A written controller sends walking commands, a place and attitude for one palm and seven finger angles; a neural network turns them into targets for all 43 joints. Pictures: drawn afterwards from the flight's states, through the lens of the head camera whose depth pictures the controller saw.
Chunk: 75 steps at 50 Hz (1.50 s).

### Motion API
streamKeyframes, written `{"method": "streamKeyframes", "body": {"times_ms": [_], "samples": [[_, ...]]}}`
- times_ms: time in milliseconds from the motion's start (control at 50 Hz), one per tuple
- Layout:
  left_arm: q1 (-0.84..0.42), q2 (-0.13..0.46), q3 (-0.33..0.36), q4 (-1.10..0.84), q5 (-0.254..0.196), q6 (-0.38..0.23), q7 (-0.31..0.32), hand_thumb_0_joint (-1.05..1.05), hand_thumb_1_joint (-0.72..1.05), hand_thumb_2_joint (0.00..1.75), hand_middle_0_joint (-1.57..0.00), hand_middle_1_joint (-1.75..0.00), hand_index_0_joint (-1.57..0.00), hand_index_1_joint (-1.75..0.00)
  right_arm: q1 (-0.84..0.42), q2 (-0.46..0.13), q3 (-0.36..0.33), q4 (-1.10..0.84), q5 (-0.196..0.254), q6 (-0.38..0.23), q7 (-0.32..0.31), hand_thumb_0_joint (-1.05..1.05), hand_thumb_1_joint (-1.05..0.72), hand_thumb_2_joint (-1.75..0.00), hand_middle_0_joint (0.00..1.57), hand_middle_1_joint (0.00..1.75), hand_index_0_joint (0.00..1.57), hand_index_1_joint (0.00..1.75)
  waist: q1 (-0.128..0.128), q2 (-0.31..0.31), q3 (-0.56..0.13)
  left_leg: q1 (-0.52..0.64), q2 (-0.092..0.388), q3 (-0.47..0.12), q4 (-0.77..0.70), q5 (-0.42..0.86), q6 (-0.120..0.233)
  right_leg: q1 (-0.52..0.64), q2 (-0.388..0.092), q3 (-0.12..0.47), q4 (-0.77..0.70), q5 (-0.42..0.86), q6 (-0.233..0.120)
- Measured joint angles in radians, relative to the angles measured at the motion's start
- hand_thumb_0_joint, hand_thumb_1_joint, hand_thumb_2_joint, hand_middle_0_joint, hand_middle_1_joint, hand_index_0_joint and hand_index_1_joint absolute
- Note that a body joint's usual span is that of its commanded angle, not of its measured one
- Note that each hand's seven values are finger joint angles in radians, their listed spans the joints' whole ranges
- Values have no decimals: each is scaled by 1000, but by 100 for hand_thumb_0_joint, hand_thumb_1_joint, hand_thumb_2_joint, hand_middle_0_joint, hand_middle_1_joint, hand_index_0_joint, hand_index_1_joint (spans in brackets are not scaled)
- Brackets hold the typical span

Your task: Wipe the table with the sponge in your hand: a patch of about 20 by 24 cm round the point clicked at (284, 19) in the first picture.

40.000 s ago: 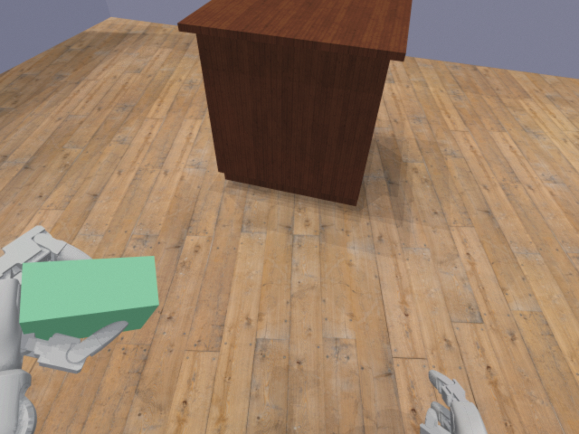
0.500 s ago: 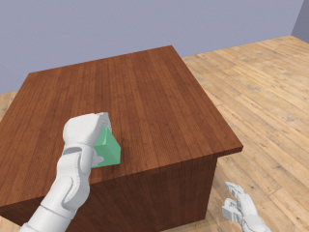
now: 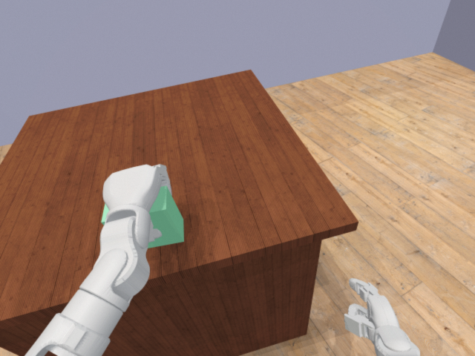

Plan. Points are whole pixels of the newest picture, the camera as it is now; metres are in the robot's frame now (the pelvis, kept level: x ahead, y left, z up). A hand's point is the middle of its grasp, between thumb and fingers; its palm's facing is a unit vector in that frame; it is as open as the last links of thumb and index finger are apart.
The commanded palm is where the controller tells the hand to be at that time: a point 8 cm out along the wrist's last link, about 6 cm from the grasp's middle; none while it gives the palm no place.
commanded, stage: wipe forward along the third lane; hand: left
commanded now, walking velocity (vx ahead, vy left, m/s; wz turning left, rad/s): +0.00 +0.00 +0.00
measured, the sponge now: (150, 225) +0.31 +0.21 +0.07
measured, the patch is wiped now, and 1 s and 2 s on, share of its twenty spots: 0.80 0.90 1.00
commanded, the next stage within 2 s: wipe back along the third lane in 1.36 s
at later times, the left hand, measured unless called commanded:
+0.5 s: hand (147, 188) +0.37 +0.22 +0.11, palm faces -0.01 -0.05 -1.00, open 9.3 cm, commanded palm +0.34 +0.23 +0.15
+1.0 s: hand (142, 170) +0.41 +0.25 +0.11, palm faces -0.05 -0.03 -1.00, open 9.3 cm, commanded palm +0.39 +0.26 +0.15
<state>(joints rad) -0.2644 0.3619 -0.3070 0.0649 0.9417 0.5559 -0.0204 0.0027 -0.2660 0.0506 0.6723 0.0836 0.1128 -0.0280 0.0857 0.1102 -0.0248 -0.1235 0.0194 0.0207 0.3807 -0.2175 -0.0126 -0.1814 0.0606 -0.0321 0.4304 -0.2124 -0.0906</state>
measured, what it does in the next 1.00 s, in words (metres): stands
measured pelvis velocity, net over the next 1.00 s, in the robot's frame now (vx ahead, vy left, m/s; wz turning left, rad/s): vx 0.00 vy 0.01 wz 0.01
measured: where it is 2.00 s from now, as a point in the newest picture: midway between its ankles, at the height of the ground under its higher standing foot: outside the picture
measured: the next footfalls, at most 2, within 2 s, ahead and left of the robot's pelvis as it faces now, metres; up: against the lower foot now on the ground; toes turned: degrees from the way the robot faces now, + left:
none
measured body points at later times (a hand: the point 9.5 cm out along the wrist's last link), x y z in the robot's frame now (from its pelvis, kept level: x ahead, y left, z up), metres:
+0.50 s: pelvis +0.00 +0.00 +0.00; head -0.01 -0.05 +0.45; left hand +0.36 +0.22 +0.17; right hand +0.20 -0.23 -0.11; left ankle -0.01 +0.14 -0.74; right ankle +0.01 -0.06 -0.74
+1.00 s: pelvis +0.00 +0.01 +0.00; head +0.01 -0.02 +0.45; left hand +0.41 +0.25 +0.17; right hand +0.16 -0.24 -0.13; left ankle -0.01 +0.14 -0.74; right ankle +0.01 -0.06 -0.74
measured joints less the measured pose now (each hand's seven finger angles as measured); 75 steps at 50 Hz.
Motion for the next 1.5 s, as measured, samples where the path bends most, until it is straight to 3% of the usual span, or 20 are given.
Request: {"method": "streamKeyframes", "body": {"times_ms": [260,1140,1500], "samples": [[-80,13,43,128,5,-33,-26,1,-49,110,-82,-141,-84,-140,44,-16,-3,13,3,1,-24,1,-91,-90,19,30,20,30,-20,-8,-14,-32,1,-3,17,-8,8,-30,1,-2,14,-7,-2],[-450,58,143,667,21,-241,23,0,-50,111,-83,-142,-84,-142,167,-23,-26,47,6,1,-49,1,-91,-90,20,30,20,30,-82,-42,-53,-163,-13,-5,42,-13,14,-138,-13,0,-6,11,28],[-541,32,123,757,40,-231,56,0,-51,112,-83,-142,-84,-142,165,-7,-29,51,1,14,-36,1,-91,-90,20,30,20,30,-86,-56,-68,-195,-37,-4,55,-26,39,-161,-36,2,-5,3,55]]}}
